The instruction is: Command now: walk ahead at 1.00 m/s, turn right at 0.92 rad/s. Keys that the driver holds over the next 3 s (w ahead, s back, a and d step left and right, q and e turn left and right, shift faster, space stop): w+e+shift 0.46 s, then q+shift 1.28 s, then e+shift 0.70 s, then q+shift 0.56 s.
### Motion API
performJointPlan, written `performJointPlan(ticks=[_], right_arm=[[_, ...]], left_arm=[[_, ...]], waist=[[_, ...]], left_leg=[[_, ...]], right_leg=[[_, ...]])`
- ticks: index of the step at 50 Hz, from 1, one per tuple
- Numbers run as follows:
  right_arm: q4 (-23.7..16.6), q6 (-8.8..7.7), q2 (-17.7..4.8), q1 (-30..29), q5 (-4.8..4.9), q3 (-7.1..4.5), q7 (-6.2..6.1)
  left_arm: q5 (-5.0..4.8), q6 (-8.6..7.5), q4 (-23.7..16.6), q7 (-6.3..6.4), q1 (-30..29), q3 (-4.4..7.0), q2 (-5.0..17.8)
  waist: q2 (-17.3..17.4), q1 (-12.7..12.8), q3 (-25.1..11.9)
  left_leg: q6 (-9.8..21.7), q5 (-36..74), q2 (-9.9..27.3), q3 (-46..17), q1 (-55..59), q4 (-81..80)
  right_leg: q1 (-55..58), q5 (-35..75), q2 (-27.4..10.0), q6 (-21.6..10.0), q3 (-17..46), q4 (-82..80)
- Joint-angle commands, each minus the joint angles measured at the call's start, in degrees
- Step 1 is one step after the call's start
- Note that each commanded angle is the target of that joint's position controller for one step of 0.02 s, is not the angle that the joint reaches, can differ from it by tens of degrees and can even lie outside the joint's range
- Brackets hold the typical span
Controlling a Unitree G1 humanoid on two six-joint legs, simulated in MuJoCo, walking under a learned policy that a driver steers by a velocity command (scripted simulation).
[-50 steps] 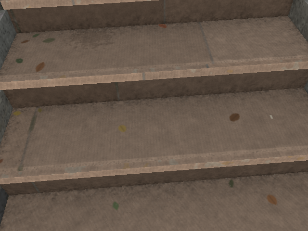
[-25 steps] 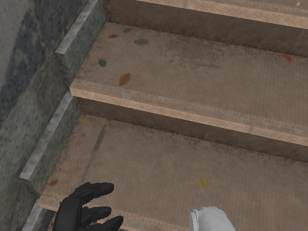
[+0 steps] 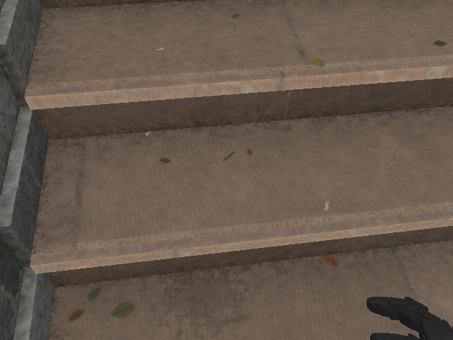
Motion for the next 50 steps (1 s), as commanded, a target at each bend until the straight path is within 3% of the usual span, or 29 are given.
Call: performJointPlan(ticks=[1,5,9,10,12,14,15,16,17,18,19,21,22,24,28,29,30,31,32,33,34,35,36,37,39,40,42,46,50], right_arm=[[7.9,-3.36,-1.9,10.6,-0.06,-2.83,1.11],[15.8,-7.01,0.0,14.8,-0.59,-2.24,3.05],[18.0,-6.96,-4.3,18.3,1.35,-2.54,2.46],[16.8,-5.47,-6.1,23.6,1.20,-2.91,1.19],[12.0,-4.29,-12.9,21.5,2.76,-2.92,-2.73],[7.5,-4.05,-22.1,20.6,3.70,-5.63,-4.75],[3.7,-2.88,-23.3,17.8,4.70,-6.45,-4.78],[1.9,-1.73,-22.4,20.0,4.05,-7.39,-1.42],[0.1,-1.72,-13.4,18.5,1.17,-5.83,2.70],[-9.0,-3.23,-8.4,10.4,0.34,-4.18,4.14],[-14.2,-3.03,-3.2,2.5,-0.48,-1.96,3.24],[-18.9,-2.40,0.0,-3.7,-1.83,1.22,1.05],[-18.9,-1.83,-0.7,-2.7,-2.16,1.26,0.57],[-16.6,1.18,-3.0,3.2,-1.72,0.30,-1.17],[-19.9,2.10,7.3,-11.3,-2.36,4.52,-2.37],[-22.0,1.47,6.5,-14.7,-1.78,4.88,-2.40],[-32.6,1.25,-8.5,-22.2,-3.36,3.96,4.64],[-17.2,2.31,5.1,1.3,0.18,3.64,0.16],[-10.8,2.75,3.4,9.6,-0.58,4.17,-1.42],[-19.4,6.64,-0.9,12.5,2.45,4.45,6.35],[-8.1,8.45,-9.5,37.9,0.70,1.28,7.11],[-0.1,9.09,-11.1,49.1,-6.70,0.01,7.61],[1.3,8.18,-18.1,47.5,-4.86,-1.92,8.85],[0.4,6.03,-20.2,35.3,-0.89,-3.44,10.61],[2.3,5.13,-11.5,15.8,1.89,-2.42,10.18],[5.3,3.51,-7.4,13.4,1.30,-1.25,9.30],[8.4,1.55,-2.2,14.1,0.14,-0.34,5.74],[9.8,-2.59,-7.8,24.9,-1.36,-1.59,5.03],[6.9,-5.34,-11.0,29.7,0.18,-1.42,5.01]], left_arm=[[2.68,3.22,-11.4,-0.83,-9.6,-4.96,-9.4],[-0.84,5.17,-16.6,0.10,-21.7,-6.72,-9.5],[-0.31,8.30,-21.4,3.02,-27.7,-7.14,-7.3],[-0.10,9.59,-21.4,3.20,-30.7,-7.12,-4.8],[-1.21,8.66,-19.5,1.58,-26.0,-7.28,0.9],[-1.69,10.52,-18.0,1.92,-11.5,-5.52,2.8],[-1.44,10.23,-17.0,1.13,-7.2,-4.11,5.5],[-3.16,10.37,-15.8,1.30,-7.7,-2.62,6.8],[-5.18,9.91,-15.5,1.89,-12.9,-0.71,7.6],[0.79,11.08,-17.4,2.18,-14.7,-0.22,13.2],[0.30,9.61,-13.7,2.55,-13.1,0.89,15.0],[0.95,5.09,-3.4,4.42,-1.6,0.39,11.1],[1.88,3.05,-1.5,5.39,1.0,-0.97,5.9],[0.83,2.00,0.7,5.67,-1.2,-1.94,4.7],[-2.51,1.81,8.5,3.95,6.6,-3.21,5.2],[-2.37,1.89,7.9,3.87,4.4,-3.66,5.5],[2.47,0.99,9.0,-2.75,7.2,-4.04,9.8],[-2.46,1.88,3.5,1.36,-6.0,-1.24,10.7],[-4.94,2.02,4.0,1.77,-4.7,-1.41,12.1],[3.82,1.37,7.6,-5.38,-2.1,-0.11,23.3],[7.41,1.36,3.1,-8.27,-10.5,-0.01,17.2],[1.51,3.86,1.3,-6.66,-9.3,1.01,12.1],[-0.54,3.68,1.1,-5.74,1.5,1.84,11.2],[-2.24,3.15,-1.4,-3.89,8.6,1.14,8.9],[1.25,2.26,-3.4,-1.84,-2.1,-1.74,6.6],[2.14,2.09,-2.6,0.00,0.8,-3.71,3.5],[1.26,1.61,-3.6,1.00,-3.5,-6.14,0.8],[-1.01,4.52,-10.5,0.91,-16.1,-8.03,0.4],[-0.05,5.19,-12.0,3.31,-17.5,-6.58,3.6]], waist=[[3.7,-4.0,-5.2],[-0.5,0.3,4.8],[8.3,4.1,6.2],[5.7,-0.7,4.7],[5.7,2.7,-7.8],[15.8,8.9,-20.2],[19.7,9.9,-21.9],[13.6,7.7,-21.1],[-3.2,4.6,-15.5],[-1.9,3.9,-23.1],[5.5,2.5,-20.5],[4.0,1.4,-1.9],[4.8,0.5,-1.1],[7.6,-5.6,4.2],[7.7,-5.0,6.2],[7.4,-5.7,8.7],[8.2,-14.0,-13.0],[1.1,-13.1,-7.4],[0.0,-12.7,-9.5],[-9.1,-27.1,-16.2],[14.3,-30.7,-29.0],[24.0,-27.4,-33.3],[16.9,-15.7,-32.1],[18.9,-7.3,-21.9],[8.8,-4.2,-16.0],[4.5,0.3,-16.3],[2.5,-0.9,-8.5],[6.5,-4.0,-7.8],[12.5,-4.6,-6.4]], left_leg=[[7.9,5.6,15.1,-25.3,31.6,-30.5],[-2.1,29.6,12.3,-3.3,23.8,-38.6],[-4.5,53.4,8.1,10.7,19.1,-45.0],[-1.8,63.7,7.1,10.4,20.2,-48.8],[-0.6,115.7,7.9,12.5,19.2,-44.7],[1.0,140.1,15.1,8.5,32.6,-24.7],[2.0,133.6,15.6,6.0,35.3,-11.3],[3.5,97.6,12.3,2.8,26.4,6.0],[1.0,20.7,-1.2,1.7,1.5,36.0],[-1.4,10.0,-9.4,-8.9,-15.0,70.7],[0.2,10.5,-6.6,-13.4,-19.6,77.7],[1.3,-1.2,-3.5,-18.2,-29.1,77.1],[2.1,-6.9,-2.6,-23.3,-32.0,79.1],[0.8,-21.3,-2.4,-22.1,-40.4,79.0],[5.5,-19.3,-0.2,-10.3,-46.6,71.0],[4.3,-15.0,1.8,-6.8,-40.4,52.7],[10.4,-6.3,-1.0,-8.1,0.2,28.4],[3.7,13.8,-2.2,3.4,16.5,27.0],[2.9,12.9,-2.7,4.4,23.0,24.1],[3.1,24.2,-6.6,-9.8,45.3,14.8],[11.6,50.1,1.2,-26.6,55.3,-10.1],[17.1,86.0,5.0,-37.8,56.1,-19.8],[23.9,114.3,11.9,-53.4,49.6,-20.0],[26.0,92.7,15.8,-61.6,36.0,-24.5],[18.4,58.2,8.8,-45.4,24.8,-22.9],[14.1,51.9,5.6,-41.1,20.3,-22.8],[8.7,38.2,-0.2,-32.1,10.2,-27.0],[6.1,26.9,-3.3,-32.2,11.4,-31.1],[6.2,22.1,-2.6,-40.3,16.0,-31.5]], right_leg=[[-38.3,-13.5,-3.8,-3.1,-0.9,39.1],[-44.2,-25.6,-5.0,-3.3,-2.8,27.7],[-40.1,-24.5,-6.6,-3.6,-9.0,16.3],[-35.5,-25.6,-4.6,-1.6,-19.6,9.2],[-2.2,-21.4,-2.6,-0.8,-29.3,-12.5],[9.5,-22.7,-0.5,-2.3,-22.5,-19.9],[12.6,-28.8,0.9,-3.2,-16.8,-30.2],[23.5,-31.4,3.7,-3.5,-10.3,-43.3],[30.9,-24.4,-2.1,-12.9,11.4,-55.8],[34.2,-26.9,-16.3,-24.0,46.5,-73.1],[31.1,-33.4,-17.0,-20.7,49.5,-79.6],[21.4,-22.6,-15.2,-19.4,48.2,-78.5],[22.7,-15.5,-16.1,-17.0,44.4,-76.3],[22.5,9.8,-17.3,-12.5,29.8,-71.4],[16.7,10.4,-17.9,-3.5,10.2,-80.3],[11.8,14.4,-16.5,-2.0,6.8,-85.6],[-13.9,18.5,-4.0,0.6,2.9,-78.1],[-10.1,32.8,-15.5,-2.3,-1.6,-89.2],[-5.2,49.6,-13.3,-0.5,-4.1,-81.3],[-25.6,80.4,-16.9,-2.7,8.6,-73.4],[-11.7,35.4,-14.6,2.5,7.5,-46.4],[-7.0,-16.7,1.6,5.4,3.9,-23.8],[-6.1,-17.1,4.1,7.6,10.5,-5.6],[-13.6,-15.5,3.6,11.2,12.1,4.0],[-20.6,-15.5,-2.3,9.9,3.0,13.7],[-18.1,-15.0,-5.1,8.8,3.7,7.5],[-17.5,-17.0,-8.3,5.6,1.2,0.9],[-23.4,-14.8,-11.4,10.9,-7.5,-4.6],[-25.0,-12.6,-10.1,13.5,-7.6,-1.5]])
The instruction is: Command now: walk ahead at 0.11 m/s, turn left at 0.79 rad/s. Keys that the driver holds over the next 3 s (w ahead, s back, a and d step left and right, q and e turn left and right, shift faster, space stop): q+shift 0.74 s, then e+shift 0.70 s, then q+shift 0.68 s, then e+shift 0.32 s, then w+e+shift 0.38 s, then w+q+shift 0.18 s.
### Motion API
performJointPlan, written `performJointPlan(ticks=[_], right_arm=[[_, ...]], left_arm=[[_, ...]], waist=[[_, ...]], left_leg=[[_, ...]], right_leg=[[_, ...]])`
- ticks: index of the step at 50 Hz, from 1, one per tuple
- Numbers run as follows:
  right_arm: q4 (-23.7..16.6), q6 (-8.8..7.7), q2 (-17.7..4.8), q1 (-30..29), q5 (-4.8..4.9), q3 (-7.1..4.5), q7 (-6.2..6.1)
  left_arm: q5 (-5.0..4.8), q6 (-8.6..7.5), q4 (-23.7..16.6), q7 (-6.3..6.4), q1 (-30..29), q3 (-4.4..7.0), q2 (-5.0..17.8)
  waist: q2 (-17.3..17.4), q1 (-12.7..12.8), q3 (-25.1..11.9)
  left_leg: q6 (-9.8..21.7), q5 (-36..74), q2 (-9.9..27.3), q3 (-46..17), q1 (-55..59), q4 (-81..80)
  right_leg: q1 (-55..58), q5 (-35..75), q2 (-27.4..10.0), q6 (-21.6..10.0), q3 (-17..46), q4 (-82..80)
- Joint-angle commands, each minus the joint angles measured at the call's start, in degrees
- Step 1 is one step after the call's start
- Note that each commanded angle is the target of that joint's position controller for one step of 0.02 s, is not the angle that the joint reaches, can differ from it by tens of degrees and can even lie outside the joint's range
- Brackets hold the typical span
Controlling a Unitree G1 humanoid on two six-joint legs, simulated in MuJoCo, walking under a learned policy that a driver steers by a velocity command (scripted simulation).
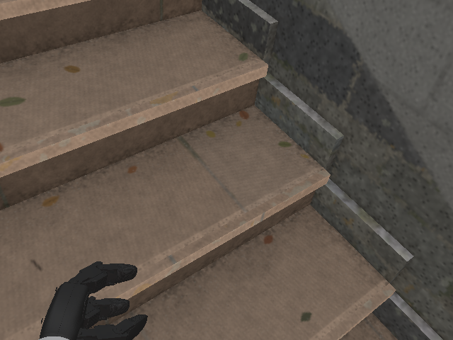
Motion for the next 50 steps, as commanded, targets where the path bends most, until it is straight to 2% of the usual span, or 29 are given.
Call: performJointPlan(ticks=[1,4,8,10,11,12,17,18,19,20,21,23,25,27,31,34,37,38,39,40,41,42,43,44,45,46,47,48,50], right_arm=[[-8.9,-3.78,-7.2,-6.5,1.01,-0.93,-0.21],[-9.8,-3.82,-7.1,0.3,1.32,-1.26,-0.16],[-10.3,-2.45,-4.5,-1.6,2.23,-1.41,-0.17],[-12.5,-2.07,-6.6,-8.2,1.69,-2.22,-0.56],[-11.7,-1.54,-8.2,-4.4,3.20,-3.15,-1.06],[-12.4,-1.49,-7.2,-6.1,1.96,-3.37,-1.28],[-21.4,1.23,-11.9,-26.8,2.36,-5.30,-0.85],[-20.0,2.00,-8.6,-22.7,2.52,-4.51,-0.75],[-20.4,3.03,1.8,-7.5,2.93,-2.10,-0.84],[-21.7,3.98,3.1,-3.8,1.78,-1.68,-0.60],[-22.1,4.31,-5.0,-7.1,1.74,-3.93,-1.63],[-21.4,4.18,-10.4,-13.2,1.79,-6.24,-2.78],[-23.7,1.34,-5.2,-22.8,0.28,-4.36,-1.84],[-25.4,1.96,-1.2,-27.3,0.20,-2.04,-0.22],[-26.1,4.64,-2.5,-27.2,0.62,-1.80,3.58],[-23.5,6.73,0.0,-23.4,1.03,-1.72,6.61],[-22.6,4.59,-5.3,-22.4,-0.26,-5.77,2.52],[-21.4,3.52,-11.7,-17.2,-0.24,-7.54,-0.30],[-21.5,2.36,-15.6,-11.6,-0.22,-8.30,-0.91],[-19.9,0.09,-12.9,-10.7,-2.21,-7.83,0.09],[-19.1,-0.30,-11.3,-14.4,-2.83,-6.66,1.76],[-21.0,0.17,-6.8,-20.4,-1.42,-4.33,3.02],[-21.4,0.89,-3.4,-28.4,0.56,-2.12,3.48],[-22.1,1.67,0.9,-35.6,1.39,0.23,3.06],[-18.5,2.20,-2.0,-25.5,-1.19,-1.82,-2.10],[-16.8,2.42,-3.0,-21.3,-1.63,-1.49,-3.80],[-21.6,3.06,6.6,-37.9,-0.67,3.77,1.21],[-24.3,3.48,8.3,-43.3,-0.42,5.00,2.64],[-24.8,3.39,2.3,-45.4,1.27,3.62,2.54]], left_arm=[[-0.28,0.78,-2.5,1.91,3.1,1.93,4.7],[-1.47,0.15,-6.8,4.00,-3.6,2.05,3.4],[-0.24,-1.08,-8.6,3.27,-4.9,2.89,-0.1],[0.14,-1.18,-8.8,3.22,-3.7,2.67,-0.9],[0.11,-0.79,-10.6,3.78,-8.9,3.39,0.1],[-0.41,-1.47,-8.9,3.56,-5.4,4.01,0.8],[-1.26,-0.79,-1.4,-0.71,10.4,6.99,1.7],[-1.39,-0.47,2.0,-1.48,13.7,6.57,0.6],[-0.93,-1.12,2.5,-1.50,15.6,7.49,5.1],[0.34,-1.21,-0.2,-2.41,14.9,8.59,9.4],[1.84,-1.60,-2.5,-2.25,17.8,9.05,9.3],[-1.03,-2.19,-8.4,-1.78,0.7,7.72,5.7],[-2.32,0.20,-8.7,1.24,-4.6,6.52,3.5],[-1.05,0.99,-8.1,3.35,-4.2,6.57,4.4],[-0.19,-1.29,-6.7,5.83,0.2,8.72,10.0],[1.09,0.34,-3.4,6.71,7.4,10.08,13.4],[1.66,-0.06,0.0,6.24,16.2,8.17,6.5],[1.30,-0.22,-2.9,6.00,15.6,5.91,-0.8],[-0.46,-2.10,-6.1,5.50,10.8,5.47,1.1],[-3.30,-2.76,-5.9,4.56,4.8,6.16,4.1],[-3.43,-2.90,-5.1,4.09,1.2,6.12,6.0],[-2.39,-3.18,-3.6,4.12,2.9,7.50,9.3],[-2.09,-3.47,-2.9,3.63,4.3,7.07,7.7],[-2.01,-3.81,-0.7,2.21,8.2,5.88,4.9],[-3.08,1.09,0.9,2.13,11.3,4.03,-1.8],[-2.73,3.41,1.9,2.25,13.5,3.67,-1.4],[-4.34,-0.21,6.7,-0.69,19.6,5.39,2.7],[-4.49,-1.32,8.5,-1.80,21.7,6.50,5.5],[-3.24,-1.82,10.1,-3.03,24.6,7.30,5.0]], waist=[[11.2,7.3,-0.2],[13.0,3.2,0.5],[10.9,3.5,2.2],[8.7,4.7,3.5],[7.1,3.4,2.3],[7.6,3.4,2.2],[2.3,13.9,4.6],[1.5,12.3,-1.0],[-8.3,2.5,-19.4],[-19.3,2.3,-19.6],[-11.6,7.3,-13.8],[-12.1,3.2,-1.1],[-7.4,3.5,1.4],[-5.0,4.6,-1.5],[-7.5,7.0,-2.5],[-7.9,8.7,-0.2],[-1.6,10.4,0.0],[11.4,9.3,-5.8],[17.1,3.3,-9.1],[13.8,-0.4,-5.0],[15.2,-0.6,-1.6],[13.6,2.3,-0.7],[11.3,6.0,1.8],[6.6,9.8,3.0],[-2.6,7.1,1.2],[-3.9,6.5,2.6],[11.9,12.2,-0.5],[7.7,12.4,-1.3],[2.9,14.2,-0.5]], left_leg=[[3.9,12.5,7.8,-20.5,8.4,-7.8],[5.9,28.3,11.1,-23.7,22.7,-4.9],[9.3,31.4,11.2,-28.3,24.9,-3.6],[9.0,28.5,12.4,-30.5,22.3,-3.9],[9.3,33.4,11.0,-32.2,28.2,-5.2],[5.9,35.2,10.2,-28.4,31.3,-1.8],[3.2,44.1,0.1,-28.2,15.4,-3.6],[1.5,37.9,-2.3,-25.6,20.1,2.6],[-2.7,6.9,-8.3,-14.9,16.2,14.3],[-8.1,-34.5,-14.5,-5.1,-7.8,32.8],[-11.3,-38.0,-9.7,-1.5,-10.9,48.8],[-12.9,-24.7,-3.3,8.1,-8.8,65.6],[-10.8,-20.8,-0.4,12.7,-7.1,68.9],[-11.0,-18.4,3.1,12.5,-7.6,62.6],[-11.5,-21.6,10.0,15.8,-3.5,32.5],[-7.7,-4.2,12.6,20.5,4.3,4.1],[2.5,10.4,5.8,20.9,12.7,-9.4],[16.1,48.8,18.2,3.6,25.5,-7.9],[25.7,50.4,28.7,-15.2,35.1,-11.5],[22.5,43.6,30.7,-12.2,30.4,-10.8],[18.3,38.0,28.2,-3.8,22.5,-8.7],[15.2,35.3,26.6,-1.1,15.0,-8.3],[12.9,30.5,25.2,2.6,6.4,-9.7],[10.6,24.6,23.2,7.0,-0.5,-10.9],[8.0,29.2,23.8,8.3,9.5,-13.2],[7.9,36.0,24.3,9.7,11.6,-12.8],[8.8,33.4,23.0,12.7,3.1,-10.5],[8.4,30.2,22.2,15.5,0.4,-10.5],[6.4,30.7,19.7,19.1,-1.4,-9.3]], right_leg=[[-2.7,-1.5,1.4,2.5,-2.0,2.0],[-9.1,-7.6,0.8,4.8,-2.6,-4.3],[-3.7,-6.7,0.2,5.3,-2.1,-14.8],[0.1,-4.6,-0.9,5.0,-0.7,-20.5],[-2.7,-14.0,1.8,6.1,-4.9,-22.4],[-0.3,-7.5,0.4,6.2,-2.1,-23.9],[44.4,12.9,7.0,3.2,-7.4,-74.0],[51.1,20.1,1.9,0.5,-6.0,-79.4],[71.7,62.7,-12.9,-12.8,2.3,-60.8],[81.4,92.6,-29.5,-28.0,18.5,-56.9],[73.4,90.9,-32.7,-27.9,20.7,-57.9],[48.4,63.9,-25.6,-21.2,5.5,-64.6],[39.5,49.6,-20.8,-20.1,-1.8,-69.4],[44.0,43.5,-18.3,-17.6,-6.8,-70.8],[51.9,32.5,-17.5,-14.9,-13.7,-70.2],[53.0,21.2,-24.0,-14.6,-10.4,-70.4],[49.6,-7.9,-19.8,-7.3,-14.7,-62.5],[37.9,-14.9,-8.3,0.4,-22.8,-46.5],[22.5,-29.9,1.6,5.7,-16.2,-35.4],[16.0,-30.4,1.4,6.4,-6.8,-17.2],[11.9,-28.5,-0.1,4.7,-4.4,3.5],[12.1,-27.5,-0.3,2.0,-2.3,16.4],[13.0,-26.2,0.8,-1.1,0.4,21.2],[17.5,-22.7,-0.1,-1.5,1.5,14.5],[18.2,-13.5,0.5,-2.2,-2.4,7.1],[18.3,-11.5,0.8,-2.1,-3.2,6.7],[23.5,-9.7,-1.1,1.9,2.4,12.1],[28.3,-7.7,-1.4,4.3,1.9,6.4],[36.9,-1.8,-4.0,7.0,-4.4,-17.0]])
Over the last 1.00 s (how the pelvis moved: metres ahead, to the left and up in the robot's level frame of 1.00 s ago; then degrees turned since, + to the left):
0.70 -0.01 0.40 -17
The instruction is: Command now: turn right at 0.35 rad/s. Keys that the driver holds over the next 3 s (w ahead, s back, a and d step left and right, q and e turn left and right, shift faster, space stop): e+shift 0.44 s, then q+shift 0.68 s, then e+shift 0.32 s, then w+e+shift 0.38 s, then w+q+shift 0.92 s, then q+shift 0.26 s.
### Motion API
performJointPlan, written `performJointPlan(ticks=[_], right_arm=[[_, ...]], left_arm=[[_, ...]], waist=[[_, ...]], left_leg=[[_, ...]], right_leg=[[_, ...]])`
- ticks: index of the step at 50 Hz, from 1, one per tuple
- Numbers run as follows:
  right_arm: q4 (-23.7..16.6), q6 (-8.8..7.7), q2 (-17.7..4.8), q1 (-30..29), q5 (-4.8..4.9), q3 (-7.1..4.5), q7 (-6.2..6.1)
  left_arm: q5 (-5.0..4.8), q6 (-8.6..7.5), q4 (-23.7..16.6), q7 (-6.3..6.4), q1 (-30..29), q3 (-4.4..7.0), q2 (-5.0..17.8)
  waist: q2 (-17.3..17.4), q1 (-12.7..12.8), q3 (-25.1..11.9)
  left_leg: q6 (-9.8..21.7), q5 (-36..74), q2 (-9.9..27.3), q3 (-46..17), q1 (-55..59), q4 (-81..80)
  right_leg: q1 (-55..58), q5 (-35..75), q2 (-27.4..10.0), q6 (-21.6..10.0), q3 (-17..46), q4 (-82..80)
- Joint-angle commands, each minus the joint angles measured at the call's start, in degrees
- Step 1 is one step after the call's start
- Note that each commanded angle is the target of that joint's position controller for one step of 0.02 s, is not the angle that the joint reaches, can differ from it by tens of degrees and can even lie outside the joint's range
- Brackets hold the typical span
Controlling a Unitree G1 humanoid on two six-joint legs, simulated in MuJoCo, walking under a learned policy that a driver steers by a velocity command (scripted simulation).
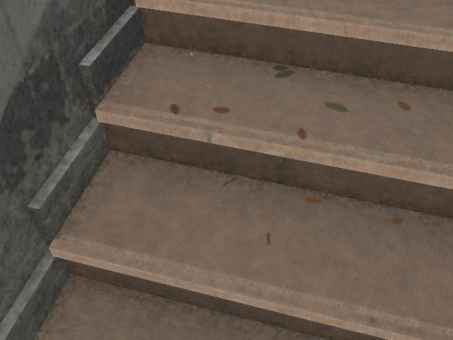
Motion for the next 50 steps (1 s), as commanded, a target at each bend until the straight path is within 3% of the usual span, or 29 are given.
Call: performJointPlan(ticks=[1,3,4,7,9,15,17,18,19,20,21,22,23,24,26,28,30,33,35,36,37,39,40,41,42,44,45,47,50], right_arm=[[-8.4,-1.74,-6.9,-15.0,1.10,-0.49,-0.06],[-2.6,-0.04,-17.7,2.4,0.41,-6.04,-2.13],[-0.6,1.27,-19.5,7.1,0.31,-7.43,-2.38],[-0.1,1.25,-12.0,4.1,-0.07,-6.13,-2.34],[-1.6,-0.60,-10.2,-2.2,-1.08,-6.17,-4.60],[-2.8,-0.75,-15.5,-10.5,-2.56,-8.64,-9.45],[-0.5,0.15,-14.5,-6.0,-2.74,-8.43,-8.73],[0.3,0.03,-10.8,-3.4,-2.56,-7.37,-8.36],[-4.8,-0.23,-4.6,-3.2,-1.87,-5.81,-8.61],[-8.5,-1.00,-6.8,-6.8,-0.63,-5.74,-9.24],[-8.7,-0.98,-7.5,-11.9,1.16,-5.93,-9.65],[-9.2,-1.39,-8.7,-14.3,0.94,-6.27,-9.51],[-7.5,-2.16,-15.0,-11.3,1.05,-8.19,-9.20],[-7.1,-2.35,-14.7,-8.4,0.14,-8.17,-8.41],[-6.7,-1.84,-11.0,-5.0,-0.62,-6.69,-6.40],[-2.1,-1.30,-7.8,1.4,1.58,-6.06,-3.92],[1.8,-0.17,-6.8,7.4,2.04,-6.12,-0.67],[1.4,-0.71,-2.9,0.9,3.44,-4.29,2.04],[-3.1,-2.48,-8.1,-3.2,1.59,-4.82,-2.80],[-3.9,-4.17,-10.5,-4.7,2.04,-4.98,-5.54],[-3.9,-5.17,-9.5,-6.8,2.01,-4.66,-7.03],[-2.5,-4.69,-7.9,-2.7,1.53,-4.66,-7.57],[-0.6,-3.57,-11.1,0.6,1.17,-5.83,-6.69],[0.6,-2.42,-9.5,1.0,0.89,-6.13,-5.08],[0.3,-1.66,-6.8,0.4,0.69,-5.78,-3.48],[-2.9,-1.15,-5.1,-3.9,-0.05,-4.99,-1.08],[-1.9,-1.23,-5.9,-2.6,0.02,-5.28,-0.32],[-1.0,-0.71,-5.2,-3.4,-0.37,-5.13,1.43],[-1.3,0.30,-0.9,-4.6,1.50,-2.25,3.39]], left_arm=[[-0.08,-1.22,-1.7,-2.14,0.7,0.79,2.2],[0.80,-1.13,-5.9,-0.45,-6.7,-0.83,1.7],[0.76,-1.13,-7.3,0.87,-6.4,-1.50,2.2],[1.87,-1.74,-8.3,4.97,-3.1,-1.43,2.3],[3.07,-2.14,-8.8,4.53,-3.2,-1.36,1.4],[0.78,-0.75,-9.0,-5.41,0.4,-0.93,-0.6],[0.96,-1.17,-9.4,-5.35,-0.2,0.16,0.6],[1.80,-1.47,-9.0,-4.45,1.6,1.15,2.7],[1.81,-1.98,-7.1,-2.23,10.0,3.11,10.9],[2.48,-2.66,-7.6,-2.51,15.1,4.24,14.9],[4.49,-3.94,-5.4,-3.27,15.4,4.18,13.0],[5.59,-4.43,-4.1,-4.23,11.9,3.34,11.6],[4.67,-4.24,-7.6,-4.85,3.1,1.44,8.5],[3.00,-3.65,-8.4,-4.68,-2.6,-0.12,6.3],[2.73,-1.93,-11.0,-3.06,-11.0,-2.80,2.4],[2.43,-1.76,-12.8,-2.31,-17.8,-6.21,-2.0],[0.64,-2.60,-14.1,-3.10,-25.0,-7.99,-2.1],[-0.26,-0.17,-4.2,-4.88,-6.7,-4.52,6.9],[0.98,1.89,-1.2,-4.62,2.3,-0.35,14.4],[1.84,1.65,-2.4,-3.04,6.1,-0.29,11.1],[2.80,1.68,-1.9,-1.76,5.9,-0.44,9.4],[4.97,1.71,-3.6,0.77,-1.7,0.30,9.0],[4.67,0.86,-5.6,1.34,-5.6,0.70,8.0],[4.92,-0.02,-5.2,1.57,-8.3,0.14,5.9],[5.96,-0.88,-6.4,1.51,-14.2,-0.82,3.5],[5.09,-1.92,-5.4,3.36,-18.3,-1.65,1.6],[5.59,-2.31,-6.1,4.12,-18.4,-2.22,0.6],[4.89,-3.00,-7.3,5.83,-18.6,-0.95,5.0],[6.34,-2.12,-5.0,6.41,-10.2,2.22,12.9]], waist=[[-0.5,3.3,-1.5],[6.5,-6.8,-0.3],[7.4,-8.5,-0.3],[9.1,-6.4,0.0],[6.5,-4.4,-0.1],[6.2,-0.4,-1.5],[5.3,-1.6,-0.8],[1.9,-1.0,-1.6],[-11.5,-1.1,-8.0],[-10.2,3.3,-9.4],[-11.6,5.2,-4.5],[-14.8,4.6,-2.5],[-12.3,2.1,-1.2],[-9.3,-1.0,-1.3],[-4.9,-4.8,-0.7],[-4.5,-7.2,-3.8],[-1.5,-10.8,-3.3],[-3.7,-2.7,-0.2],[-6.9,2.9,-3.7],[-3.1,7.0,-5.3],[-5.4,7.7,-5.1],[-11.3,5.2,-1.1],[-10.9,3.8,-0.5],[-9.4,1.5,-0.7],[-6.4,-1.2,0.3],[-4.5,-3.1,-4.5],[1.0,-3.4,-4.2],[-2.7,-2.8,-4.1],[-8.8,0.4,-2.3]], left_leg=[[5.1,32.2,12.8,-1.6,-5.6,-6.0],[12.1,25.8,19.0,-9.4,10.3,-7.5],[15.8,28.1,23.7,-13.1,15.6,-7.9],[19.6,33.8,30.4,-16.8,16.0,-9.4],[16.6,27.9,26.2,-10.0,10.9,-11.8],[9.0,27.4,22.6,3.7,8.9,-10.1],[4.4,16.0,21.0,5.7,7.7,-6.6],[0.5,11.3,17.9,8.9,4.7,0.0],[-8.0,-3.4,7.3,15.8,-8.7,16.6],[-12.8,-20.9,-1.0,5.4,-21.4,24.9],[-12.7,-21.7,-0.5,-2.8,-28.2,44.0],[-10.6,-20.0,-0.2,-6.1,-32.7,60.2],[-8.4,-14.7,0.1,-7.1,-33.8,69.9],[-6.5,-11.9,0.0,-7.6,-30.7,71.9],[-6.5,-6.2,-0.3,-7.8,-26.9,66.9],[-9.7,4.6,1.5,-7.6,-18.8,60.7],[-14.8,12.4,3.6,-3.6,-6.1,37.5],[-13.2,10.1,2.8,-0.9,-4.9,2.7],[-7.5,14.8,2.1,-4.0,-13.8,3.6],[-3.8,17.6,3.0,-8.0,-20.3,7.5],[-1.9,14.7,3.6,-8.0,-24.3,9.8],[-4.0,-7.2,3.8,-8.2,-29.3,32.7],[-5.9,-13.3,3.4,-9.9,-30.4,56.3],[-5.5,-10.7,3.0,-11.4,-31.2,69.8],[-4.5,-8.4,1.5,-12.5,-31.2,74.1],[-3.5,-10.7,0.4,-9.9,-31.5,76.8],[-4.6,-6.8,2.9,-11.7,-31.9,65.2],[-8.2,-8.6,4.4,-4.4,-25.2,40.8],[-10.1,-6.7,5.0,0.2,-13.7,23.0]], right_leg=[[15.4,3.3,-5.5,4.4,-3.2,-31.6],[7.9,-7.5,-2.7,2.8,-5.9,-42.2],[5.3,-8.7,-3.5,1.9,-4.7,-45.4],[2.9,-6.6,-5.7,-1.6,-3.0,-39.5],[6.5,-11.3,-5.8,-3.8,-4.6,-36.3],[21.2,0.8,-2.0,-6.9,-9.1,-57.6],[25.6,12.0,1.6,-10.8,-10.2,-66.2],[30.1,22.2,0.3,-14.2,-6.0,-69.5],[44.4,57.1,-13.6,-27.3,14.2,-66.2],[53.0,57.1,-22.8,-33.7,28.5,-69.7],[48.0,49.8,-21.7,-31.4,24.3,-68.5],[41.9,42.6,-18.4,-28.8,19.6,-68.1],[34.3,42.7,-17.4,-26.7,14.6,-66.9],[27.7,42.5,-16.8,-25.4,11.5,-67.6],[19.8,38.9,-15.4,-23.7,8.4,-68.3],[15.1,38.0,-12.5,-20.1,3.3,-65.9],[9.0,38.7,-7.6,-14.0,-3.6,-63.3],[24.2,29.6,-11.6,-12.1,2.5,-60.7],[37.7,32.4,-19.9,-18.0,12.4,-62.8],[44.0,31.7,-19.8,-20.0,12.4,-61.6],[45.4,30.6,-20.8,-22.5,13.0,-62.9],[36.9,23.1,-31.3,-32.9,21.6,-71.9],[30.1,20.3,-33.9,-36.2,24.5,-75.4],[25.4,14.1,-30.6,-33.6,17.5,-78.1],[21.4,16.0,-25.9,-30.1,9.3,-77.8],[25.7,29.4,-21.9,-26.4,-0.9,-76.0],[29.8,26.9,-20.6,-23.2,-5.2,-75.5],[33.8,28.3,-15.4,-19.5,-13.4,-75.6],[33.4,42.3,-20.2,-21.0,-14.2,-75.3]])
Over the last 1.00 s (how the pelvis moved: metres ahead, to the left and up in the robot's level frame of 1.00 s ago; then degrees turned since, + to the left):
0.06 -0.05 0.00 44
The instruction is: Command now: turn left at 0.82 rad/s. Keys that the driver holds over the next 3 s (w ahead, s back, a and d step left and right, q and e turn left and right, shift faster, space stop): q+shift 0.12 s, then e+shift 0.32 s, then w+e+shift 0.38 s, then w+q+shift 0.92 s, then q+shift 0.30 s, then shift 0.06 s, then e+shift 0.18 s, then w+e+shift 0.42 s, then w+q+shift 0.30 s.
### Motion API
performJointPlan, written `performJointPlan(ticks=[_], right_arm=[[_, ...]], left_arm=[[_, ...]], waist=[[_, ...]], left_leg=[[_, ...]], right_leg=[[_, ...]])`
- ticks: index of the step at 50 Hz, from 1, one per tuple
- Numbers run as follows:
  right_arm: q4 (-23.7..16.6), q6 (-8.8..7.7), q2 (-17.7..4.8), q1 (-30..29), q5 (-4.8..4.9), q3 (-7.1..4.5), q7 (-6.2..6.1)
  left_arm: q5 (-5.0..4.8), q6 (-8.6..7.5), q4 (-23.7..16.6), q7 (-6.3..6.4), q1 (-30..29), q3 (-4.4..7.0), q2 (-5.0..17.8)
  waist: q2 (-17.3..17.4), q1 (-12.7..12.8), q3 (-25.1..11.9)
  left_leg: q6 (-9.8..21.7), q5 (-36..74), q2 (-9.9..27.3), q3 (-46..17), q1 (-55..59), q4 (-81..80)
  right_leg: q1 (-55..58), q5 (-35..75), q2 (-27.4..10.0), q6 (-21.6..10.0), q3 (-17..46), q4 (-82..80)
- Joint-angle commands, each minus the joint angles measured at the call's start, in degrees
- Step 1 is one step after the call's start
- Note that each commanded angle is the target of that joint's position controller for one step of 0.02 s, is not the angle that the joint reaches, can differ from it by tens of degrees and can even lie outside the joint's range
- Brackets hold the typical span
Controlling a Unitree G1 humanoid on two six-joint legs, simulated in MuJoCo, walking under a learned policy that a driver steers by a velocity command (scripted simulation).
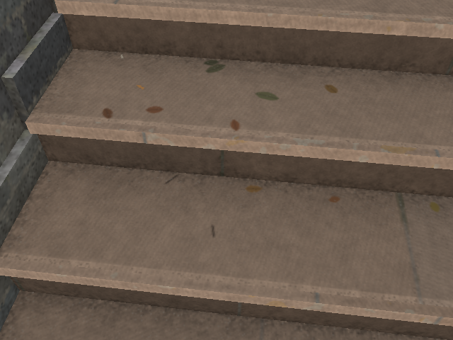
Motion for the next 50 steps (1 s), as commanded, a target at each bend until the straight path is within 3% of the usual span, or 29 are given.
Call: performJointPlan(ticks=[1,3,5,6,7,8,10,13,14,15,17,19,21,22,24,26,28,30,33,34,35,39,41,43,44,45,46,47,50], right_arm=[[-3.7,0.04,2.1,-1.1,1.94,2.39,2.46],[-2.4,-0.14,0.0,4.1,1.72,0.93,2.71],[-1.2,-2.20,-6.7,7.6,0.37,-2.36,-0.95],[0.4,-3.21,-15.6,17.0,-0.86,-4.95,-3.83],[-2.4,-4.34,-21.4,18.4,-0.80,-5.69,-4.22],[-0.7,-6.19,-16.9,18.7,-2.87,-5.08,-2.79],[-2.0,-6.63,-11.0,8.3,0.25,-2.84,-0.70],[-4.1,-3.60,1.5,-11.3,0.81,3.31,-1.09],[-2.1,-4.05,-5.4,0.7,-1.62,-0.03,-5.22],[-4.8,-3.36,1.5,-12.0,-0.70,4.36,-2.14],[-9.4,-3.77,2.6,-22.8,0.17,6.03,-0.97],[-4.6,-3.36,-7.0,-11.5,0.50,3.07,-1.58],[0.3,-1.04,-17.6,4.2,0.23,-2.84,-3.08],[1.2,-0.06,-17.0,7.3,0.54,-3.43,-3.17],[3.8,-0.28,-9.0,11.8,-0.80,-1.33,-4.48],[3.8,-3.11,-5.3,8.8,-1.36,0.22,-6.37],[7.1,-5.06,-0.6,11.8,-3.63,2.31,-5.40],[14.5,-4.64,4.2,18.7,-5.36,3.90,-5.28],[20.8,-2.69,4.0,22.4,-6.52,4.52,-4.75],[16.8,-7.30,-5.4,18.7,-2.72,-0.09,-5.88],[17.7,-9.34,-5.2,15.5,-1.42,0.45,-6.14],[19.4,-9.41,-4.5,13.3,-0.32,0.32,-7.03],[15.2,-8.31,-6.2,9.7,1.18,0.68,-7.19],[12.9,-8.59,-14.5,12.4,3.17,-0.62,-7.29],[12.1,-7.50,-16.3,11.9,4.22,-1.53,-6.10],[11.2,-7.00,-17.1,11.9,3.42,-2.48,-4.75],[3.8,-7.78,-6.3,9.7,1.36,-0.89,-2.08],[2.5,-7.78,-1.8,7.6,-0.32,-1.02,-2.51],[-1.1,-7.52,5.9,10.7,-2.26,0.36,-4.75]], left_arm=[[1.68,-0.14,-6.0,0.75,-4.3,4.04,13.1],[1.24,1.04,-6.3,0.16,-6.3,4.49,14.5],[0.20,0.78,-4.0,-0.16,0.8,2.82,8.4],[0.27,0.74,-7.5,-0.47,2.4,0.50,0.7],[-1.88,-0.65,-11.9,-1.08,4.1,-0.91,-2.2],[-5.39,-1.00,-11.5,-1.47,-3.7,0.11,1.9],[-3.49,-0.05,-10.1,-1.29,-6.4,2.95,8.6],[-3.39,1.82,-5.6,-5.49,2.8,0.54,-0.8],[-5.03,3.72,-5.2,-3.31,5.0,-0.01,-1.0],[-5.50,2.50,-1.5,-6.47,7.3,0.43,-0.1],[-5.17,2.00,2.3,-9.05,12.9,2.00,2.6],[-4.49,2.01,0.1,-9.93,3.5,0.70,-0.6],[-3.42,2.04,-3.3,-6.79,3.3,-0.31,1.4],[-3.02,1.70,-4.1,-5.24,4.8,-0.61,1.9],[-2.50,1.46,-4.1,-2.92,1.8,-1.07,1.3],[-1.26,1.08,-2.8,-5.05,0.2,-0.18,3.1],[-1.15,-0.21,-2.9,-7.02,-3.1,-0.63,-1.8],[-2.62,0.14,-5.9,-7.85,-9.1,-2.22,-6.0],[-2.66,1.80,-7.0,-10.03,-12.2,-5.43,-10.2],[-5.28,2.77,-12.4,-5.23,-15.8,-2.96,-7.8],[-4.34,4.57,-14.5,-2.83,-18.1,-2.67,-5.9],[-2.87,7.84,-22.1,-2.31,-21.5,-2.84,-5.5],[-3.70,8.47,-19.9,-4.40,-17.4,-3.66,-6.6],[-3.71,7.95,-14.6,-4.03,0.5,-2.10,-4.0],[-4.30,6.81,-10.9,-3.80,14.0,-0.33,-0.3],[-4.04,6.08,-7.3,-4.02,18.1,1.63,4.4],[-2.62,5.81,-3.8,-2.82,18.0,4.58,16.1],[-3.74,4.58,-3.8,-2.16,16.5,5.50,17.4],[-2.88,0.35,1.6,-3.40,3.2,1.58,3.0]], waist=[[-6.4,0.2,-1.2],[-5.2,-2.5,-0.8],[-0.8,-2.6,-3.3],[12.3,-2.5,-8.2],[16.0,-2.1,-19.1],[12.9,-6.6,-8.3],[14.0,-4.3,-2.8],[5.1,5.9,-0.5],[-5.1,1.7,1.9],[6.8,5.6,-2.6],[2.4,8.6,-2.0],[3.9,3.3,1.1],[8.4,-4.2,-0.7],[7.6,-5.1,-0.4],[10.1,-8.6,3.0],[14.8,-8.3,2.5],[10.9,-7.0,1.7],[6.3,-7.0,2.1],[2.7,-5.6,2.9],[3.1,-2.0,7.3],[2.0,0.3,10.0],[6.8,5.1,12.8],[3.4,4.7,8.7],[10.0,10.5,-6.4],[13.3,15.9,-14.9],[14.5,16.0,-16.7],[-12.1,11.5,-15.9],[-12.1,11.1,-18.6],[-0.3,-3.8,2.2]], left_leg=[[-0.6,9.6,1.1,3.9,7.2,-22.1],[3.2,22.1,-2.1,5.9,16.2,-35.9],[9.5,32.6,-8.8,6.1,25.7,-48.0],[20.7,72.7,2.4,-9.3,41.6,-41.2],[33.2,82.0,16.1,-30.3,56.5,-43.7],[29.7,75.2,18.9,-29.5,46.9,-43.6],[23.7,55.1,13.7,-14.6,26.6,-43.2],[17.3,33.8,8.6,-6.5,3.5,-49.8],[16.2,33.8,11.3,-8.9,13.8,-48.9],[15.7,32.5,8.4,-4.2,6.0,-48.9],[12.7,34.6,5.9,2.4,-0.2,-46.8],[13.1,41.5,7.8,0.5,9.7,-45.0],[24.4,42.1,19.5,-11.2,28.8,-45.5],[28.5,47.9,24.3,-15.8,33.2,-46.0],[31.1,14.5,29.8,-24.8,39.2,-53.9],[31.0,-5.1,29.3,-29.7,36.0,-58.9],[24.8,-0.5,20.8,-15.0,38.4,-56.9],[20.7,7.6,18.5,-6.4,44.6,-56.4],[18.6,11.1,20.6,-0.9,44.5,-60.0],[11.3,-1.3,24.0,-0.4,42.3,-64.4],[9.7,-5.2,23.6,1.1,35.7,-67.7],[9.2,-5.1,17.2,13.0,25.7,-76.6],[12.6,15.5,12.5,21.9,13.0,-80.0],[16.4,90.7,15.4,20.1,21.5,-56.4],[15.3,104.2,15.1,17.6,26.6,-38.7],[12.7,77.3,12.6,11.8,21.1,-18.5],[6.9,15.5,-1.7,1.0,-6.5,9.5],[7.7,14.1,-7.5,-22.8,-10.4,29.3],[9.2,32.4,-3.4,-14.4,-19.3,45.6]], right_leg=[[6.1,42.1,-15.7,-12.6,4.7,-4.2],[3.8,32.1,-15.8,-8.6,3.4,1.1],[2.0,20.9,-7.7,-1.3,-0.8,15.5],[-14.0,0.7,-0.4,6.0,-3.4,32.7],[-27.9,-23.8,8.7,9.4,5.6,41.0],[-36.2,-24.8,8.4,9.5,14.8,60.3],[-40.3,-19.3,5.0,4.1,18.7,86.8],[-28.6,-10.4,4.3,1.0,21.4,84.5],[-31.9,-3.5,6.9,1.1,19.6,79.4],[-28.1,-0.9,3.5,3.8,22.8,82.2],[-14.7,6.5,1.3,9.1,19.7,60.5],[-13.7,-1.1,1.7,12.7,13.3,31.6],[-21.3,-5.5,2.7,10.2,14.8,26.1],[-24.6,-4.0,1.2,9.5,16.3,24.8],[-39.8,-4.4,-1.0,4.1,19.8,36.1],[-51.2,-5.7,2.2,-2.9,21.6,71.2],[-63.4,-6.7,6.3,-9.8,21.9,98.2],[-73.7,-8.2,4.4,-14.1,22.8,103.5],[-83.4,-10.5,1.7,-17.0,24.1,108.3],[-80.2,-14.3,2.1,-8.4,24.1,102.0],[-79.3,-14.3,0.8,-6.0,22.8,99.9],[-71.0,-13.0,-1.1,-6.8,16.7,84.4],[-39.3,-10.0,1.4,-10.5,5.0,62.3],[-14.9,-13.7,10.0,-11.2,3.2,60.0],[-3.9,-15.4,15.4,-11.3,5.7,50.0],[4.5,-20.3,14.3,-9.8,19.7,32.2],[11.9,-43.9,-1.9,-8.0,57.9,3.1],[8.4,-57.9,-8.3,0.8,72.2,-10.9],[-17.0,-37.8,-9.3,3.8,57.1,-1.0]])
Over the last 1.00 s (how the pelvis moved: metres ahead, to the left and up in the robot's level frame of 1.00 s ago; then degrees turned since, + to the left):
-0.03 -0.05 0.01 -7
